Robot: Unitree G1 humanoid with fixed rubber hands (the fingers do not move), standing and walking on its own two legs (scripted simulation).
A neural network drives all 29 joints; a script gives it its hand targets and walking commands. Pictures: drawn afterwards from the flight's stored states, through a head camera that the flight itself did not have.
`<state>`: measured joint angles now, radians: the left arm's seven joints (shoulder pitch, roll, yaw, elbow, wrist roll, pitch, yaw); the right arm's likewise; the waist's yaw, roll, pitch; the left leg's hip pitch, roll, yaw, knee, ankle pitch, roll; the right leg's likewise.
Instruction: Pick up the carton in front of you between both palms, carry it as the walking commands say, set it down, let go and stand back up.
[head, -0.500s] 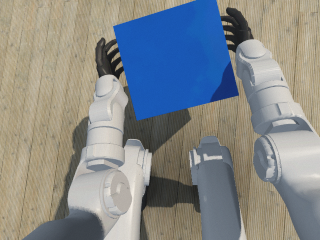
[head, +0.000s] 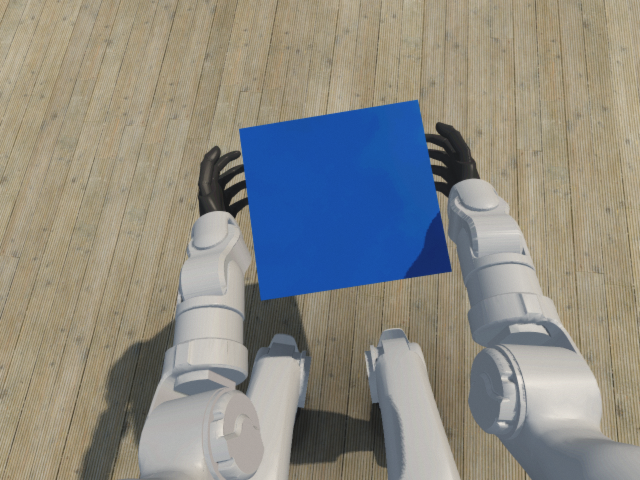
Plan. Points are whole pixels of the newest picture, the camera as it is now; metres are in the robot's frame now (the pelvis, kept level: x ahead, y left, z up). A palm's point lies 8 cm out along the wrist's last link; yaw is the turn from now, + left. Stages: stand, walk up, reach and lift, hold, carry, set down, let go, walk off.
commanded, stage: reach and lift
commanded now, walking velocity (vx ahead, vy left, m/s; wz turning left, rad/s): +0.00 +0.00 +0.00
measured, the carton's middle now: (340, 217) +0.46 -0.02 -0.14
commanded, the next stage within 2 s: none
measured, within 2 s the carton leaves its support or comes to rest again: neither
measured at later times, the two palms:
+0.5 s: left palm (138, 180) +0.41 +0.14 +0.11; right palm (514, 160) +0.42 -0.16 +0.10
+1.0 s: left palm out of the picture +0.39 +0.15 +0.26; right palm out of the picture +0.37 -0.15 +0.25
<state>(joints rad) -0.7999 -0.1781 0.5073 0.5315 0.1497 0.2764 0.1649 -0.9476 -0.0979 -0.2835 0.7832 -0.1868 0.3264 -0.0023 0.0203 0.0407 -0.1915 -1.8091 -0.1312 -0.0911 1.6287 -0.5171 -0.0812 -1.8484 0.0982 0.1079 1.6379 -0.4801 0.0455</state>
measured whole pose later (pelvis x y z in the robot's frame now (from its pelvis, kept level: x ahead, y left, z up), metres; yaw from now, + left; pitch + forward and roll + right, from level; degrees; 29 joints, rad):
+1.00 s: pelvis +0.09 +0.01 +0.24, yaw -2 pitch +3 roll +0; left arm -0.27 -0.15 0.27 0.44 0.23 0.48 0.05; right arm -0.23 0.15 -0.23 0.42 -0.23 0.53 -0.07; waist 0.00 0.01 -0.13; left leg -0.27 -0.05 -0.16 0.49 -0.26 -0.01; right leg -0.29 0.05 0.14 0.47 -0.23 0.02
